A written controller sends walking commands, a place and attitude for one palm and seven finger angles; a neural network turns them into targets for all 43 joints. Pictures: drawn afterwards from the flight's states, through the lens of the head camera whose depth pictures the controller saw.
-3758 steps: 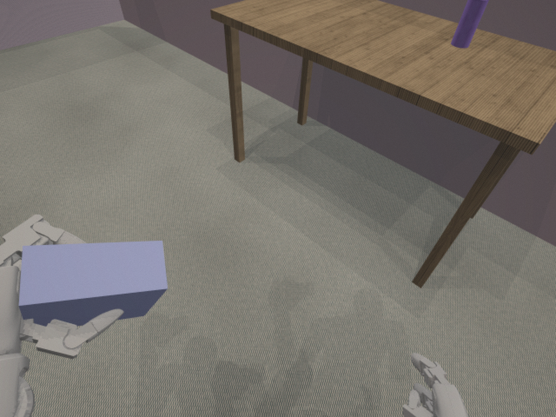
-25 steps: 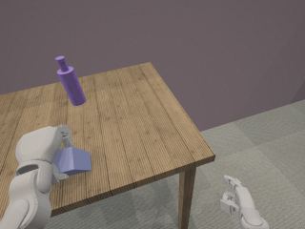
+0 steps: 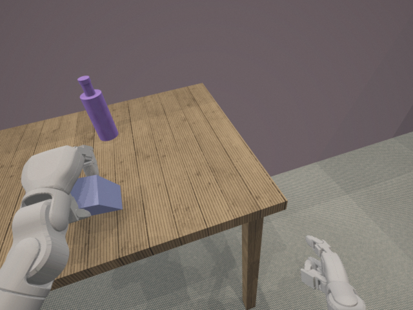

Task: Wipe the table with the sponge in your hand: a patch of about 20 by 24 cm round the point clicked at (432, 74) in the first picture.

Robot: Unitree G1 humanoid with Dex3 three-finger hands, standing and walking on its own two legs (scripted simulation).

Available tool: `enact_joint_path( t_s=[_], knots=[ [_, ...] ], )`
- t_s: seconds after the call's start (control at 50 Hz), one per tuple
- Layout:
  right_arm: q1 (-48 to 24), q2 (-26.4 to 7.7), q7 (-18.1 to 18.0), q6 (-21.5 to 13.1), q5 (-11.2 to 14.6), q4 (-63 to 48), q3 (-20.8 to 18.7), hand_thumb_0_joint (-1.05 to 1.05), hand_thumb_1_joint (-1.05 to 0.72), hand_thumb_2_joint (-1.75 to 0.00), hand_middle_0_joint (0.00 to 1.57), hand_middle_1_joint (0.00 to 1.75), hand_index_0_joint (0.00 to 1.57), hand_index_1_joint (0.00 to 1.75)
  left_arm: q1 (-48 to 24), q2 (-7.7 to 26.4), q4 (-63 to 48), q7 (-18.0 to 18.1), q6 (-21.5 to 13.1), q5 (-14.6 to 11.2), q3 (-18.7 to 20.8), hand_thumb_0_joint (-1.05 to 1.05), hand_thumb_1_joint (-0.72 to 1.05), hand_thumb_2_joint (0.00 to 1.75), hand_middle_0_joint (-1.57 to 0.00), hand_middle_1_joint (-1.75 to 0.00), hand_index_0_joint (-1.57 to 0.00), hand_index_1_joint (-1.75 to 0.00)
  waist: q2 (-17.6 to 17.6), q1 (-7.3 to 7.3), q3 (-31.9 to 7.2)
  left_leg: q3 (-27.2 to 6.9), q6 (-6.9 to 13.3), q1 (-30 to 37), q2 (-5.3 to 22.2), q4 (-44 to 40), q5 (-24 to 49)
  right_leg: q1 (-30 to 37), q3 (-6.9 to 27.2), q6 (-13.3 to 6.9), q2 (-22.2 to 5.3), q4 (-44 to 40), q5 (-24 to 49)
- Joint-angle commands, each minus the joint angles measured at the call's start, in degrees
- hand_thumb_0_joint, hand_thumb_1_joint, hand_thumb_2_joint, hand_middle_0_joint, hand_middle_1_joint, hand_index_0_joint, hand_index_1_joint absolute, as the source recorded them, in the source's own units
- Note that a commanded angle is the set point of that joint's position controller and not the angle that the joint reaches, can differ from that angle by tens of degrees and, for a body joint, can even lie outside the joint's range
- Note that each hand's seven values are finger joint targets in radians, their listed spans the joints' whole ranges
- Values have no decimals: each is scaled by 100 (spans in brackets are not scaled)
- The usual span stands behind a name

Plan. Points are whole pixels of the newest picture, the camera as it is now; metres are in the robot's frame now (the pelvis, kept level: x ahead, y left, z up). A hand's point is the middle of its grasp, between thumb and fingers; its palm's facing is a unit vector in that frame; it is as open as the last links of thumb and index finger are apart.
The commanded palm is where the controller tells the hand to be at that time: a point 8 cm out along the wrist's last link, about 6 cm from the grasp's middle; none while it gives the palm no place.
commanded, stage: lift the sponge slowly off the table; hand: left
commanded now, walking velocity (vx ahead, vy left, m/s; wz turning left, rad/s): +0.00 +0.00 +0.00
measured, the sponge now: (84, 201) +0.27 +0.30 +0.10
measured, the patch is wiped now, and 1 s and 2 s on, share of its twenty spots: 1.00 1.00 1.00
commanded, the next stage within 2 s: bring the sponge back beside the body in 0.84 s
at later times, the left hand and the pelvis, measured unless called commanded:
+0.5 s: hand (64, 169) +0.26 +0.29 +0.20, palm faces +0.23 -0.08 -0.97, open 9.2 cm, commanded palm +0.21 +0.29 +0.27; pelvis +0.00 +0.00 +0.00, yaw +0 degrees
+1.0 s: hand (58, 165) +0.25 +0.28 +0.22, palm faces +0.31 -0.13 -0.94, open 9.2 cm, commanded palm +0.20 +0.28 +0.28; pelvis +0.00 +0.01 +0.00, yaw +0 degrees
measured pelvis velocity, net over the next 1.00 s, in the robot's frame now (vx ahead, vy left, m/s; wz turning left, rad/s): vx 0.00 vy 0.01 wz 0.00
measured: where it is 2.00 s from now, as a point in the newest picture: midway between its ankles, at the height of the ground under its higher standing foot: outside the picture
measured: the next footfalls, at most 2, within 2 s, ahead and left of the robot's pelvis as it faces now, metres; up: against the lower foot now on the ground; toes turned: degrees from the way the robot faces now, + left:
none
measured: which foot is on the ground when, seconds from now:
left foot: down 0.00-1.00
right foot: down 0.00-1.00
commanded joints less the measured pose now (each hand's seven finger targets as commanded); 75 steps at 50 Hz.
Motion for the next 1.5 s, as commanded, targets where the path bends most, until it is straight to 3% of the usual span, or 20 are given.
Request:
enact_joint_path(
  t_s=[0.0, 0.08, 0.14, 0.26, 0.32, 0.34, 0.42, 0.48, 0.52, 0.54, 0.6, 0.72, 0.84, 0.92, 0.94, 1.02, 1.08, 1.32, 1.34, 1.48],
  knots=[
    [-1451, -512, -19, -276, -23, -1034, -167, 0, -90, -90, 20, 30, 20, 30, -1692, 1537, -958, 287, -35, 105, 1130, 0, 10, 130, -120, -160, -120, -160, -451, 94, -890, 22, 209, 13, -78, -283, 482, 215, 433, -60, -267, -583, 153],
    [-1455, -543, -20, -269, -27, -1077, -160, 0, -90, -90, 20, 30, 20, 30, -1672, 1645, -953, 285, 14, 65, 1234, 0, 10, 130, -120, -160, -120, -160, -436, 140, -1012, 8, 212, -23, -85, -243, 580, 293, 440, -87, -272, -512, 310],
    [-1503, -485, -14, -304, -9, -1171, -133, 0, -90, -90, 20, 30, 20, 30, -1630, 1385, -1230, 243, 64, -3, 1026, 0, 10, 130, -120, -160, -120, -160, -333, 126, -991, 13, 222, 20, -75, -223, 706, 256, 362, -90, -276, -448, 460],
    [-1409, -513, -71, -321, 15, -1128, -138, 0, -90, -90, 20, 30, 20, 30, -1968, 1634, -1248, 207, 83, 4, 1150, 0, 10, 130, -120, -160, -120, -160, -487, 66, -1016, -26, 212, 58, -62, -200, 691, 199, 422, -74, -285, -456, 443],
    [-1584, -516, -88, -327, 28, -1164, -124, 0, -90, -90, 20, 30, 20, 30, -2143, 1808, -1426, 188, 113, 22, 1264, 0, 10, 130, -120, -160, -120, -160, -195, 93, -1000, -63, 208, 111, -75, -214, 656, 150, 601, -141, -242, -489, 400],
    [-1456, -506, -102, -316, 10, -1156, -107, 0, -90, -90, 20, 30, 20, 30, -2213, 1637, -1286, 179, 123, 0, 1105, 0, 10, 130, -120, -160, -120, -160, -283, 84, -993, -32, 205, 43, -71, -215, 702, 211, 380, -109, -284, -443, 461],
    [-1610, -511, -79, -311, 37, -1178, -110, 0, -90, -90, 20, 30, 20, 30, -2268, 1844, -1527, 149, 172, 10, 1282, 0, 10, 130, -120, -160, -120, -160, -111, 120, -1250, -89, 187, 186, -62, -226, 862, 308, 564, -163, -238, -404, 679],
    [-1482, -494, -58, -252, 9, -1195, -109, 0, -90, -90, 20, 30, 20, 30, -1983, 1602, -1472, 107, 218, -126, 1145, 0, 10, 130, -120, -160, -120, -160, -319, 150, -1171, -45, 188, 126, -37, -233, 984, 360, 322, -102, -294, -373, 877],
    [-1631, -515, -55, -242, 42, -1190, -88, 0, -90, -90, 20, 30, 20, 30, -2116, 1888, -1582, 114, 285, -65, 1375, 0, 10, 130, -120, -160, -120, -160, -251, 140, -1175, -97, 175, 142, -30, -250, 906, 271, 543, -159, -226, -403, 730],
    [-1550, -484, -53, -213, 27, -1239, -72, 0, -90, -90, 20, 30, 20, 30, -2126, 1674, -1601, 101, 288, -114, 1213, 0, 10, 130, -120, -160, -120, -160, -358, 145, -1216, -54, 176, 84, -22, -253, 961, 375, 345, -125, -284, -349, 792],
    [-1521, -495, -21, -150, 38, -1238, -91, 0, -90, -90, 20, 30, 20, 30, -1888, 1802, -1790, 88, 317, -210, 1380, 0, 10, 130, -120, -160, -120, -160, -276, 181, -1260, -59, 170, 140, -19, -218, 1179, 395, 330, -107, -288, -314, 1091],
    [-1711, -471, -16, -131, 66, -1309, -43, 0, -90, -90, 20, 30, 20, 30, -1946, 1865, -2045, 73, 457, -245, 1451, 0, 10, 130, -120, -160, -120, -160, -294, 188, -1161, -106, 163, 151, 13, -250, 1090, 257, 479, -162, -207, -346, 933],
    [-1647, -442, -23, -108, 65, -1365, -30, 0, -90, -90, 20, 30, 20, 30, -1947, 1472, -2190, 88, 480, -292, 1113, 0, 10, 130, -120, -160, -120, -160, -248, 160, -1232, -57, 155, 159, 29, -297, 1008, 297, 258, -133, -256, -319, 775],
    [-1700, -482, -13, -93, 70, -1336, -33, 0, -90, -90, 20, 30, 20, 30, -2012, 1820, -2223, 142, 536, -256, 1369, 0, 10, 130, -120, -160, -120, -160, -164, 194, -1122, -104, 142, 117, 12, -309, 922, 225, 466, -180, -200, -342, 706],
    [-1672, -427, -22, -80, 61, -1368, -17, 0, -90, -90, 20, 30, 20, 30, -1938, 1509, -2212, 134, 516, -260, 1151, 0, 10, 130, -120, -160, -120, -160, -261, 156, -1136, -61, 145, 112, 27, -324, 904, 269, 312, -142, -238, -338, 641],
    [-1752, -450, -44, -71, 73, -1337, -7, 0, -90, -90, 20, 30, 20, 30, -1849, 1672, -2074, 157, 520, -227, 1277, 0, 10, 130, -120, -160, -120, -160, -180, 163, -961, -91, 148, 90, 47, -401, 582, 88, 450, -155, -186, -479, 200],
    [-1630, -446, -75, -93, 61, -1316, -22, 0, -90, -90, 20, 30, 20, 30, -1959, 1421, -1895, 155, 438, -264, 1019, 0, 10, 130, -120, -160, -120, -160, -276, 117, -910, -52, 155, 76, 40, -419, 360, 42, 279, -97, -246, -521, -18],
    [-1687, -478, -44, -155, 35, -1331, -56, 0, -90, -90, 20, 30, 20, 30, -1333, 1856, -2078, 206, 368, -213, 1524, 0, 10, 130, -120, -160, -120, -160, -278, 208, -1008, -80, 175, 27, -9, -228, 597, 117, 625, -147, -219, -482, 188],
    [-1607, -461, -57, -152, 30, -1359, -40, 0, -90, -90, 20, 30, 20, 30, -1360, 1640, -1973, 191, 360, -263, 1335, 0, 10, 130, -120, -160, -120, -160, -362, 175, -934, -34, 179, -48, -11, -214, 569, 125, 460, -105, -277, -462, 171],
    [-1477, -492, -96, -247, -5, -1303, -109, 0, -90, -90, 20, 30, 20, 30, -991, 1597, -2053, 166, 211, -278, 1307, 0, 10, 130, -120, -160, -120, -160, -392, 154, -897, -25, 207, 58, -28, -102, 626, 44, 471, -67, -302, -479, 290]
  ],
)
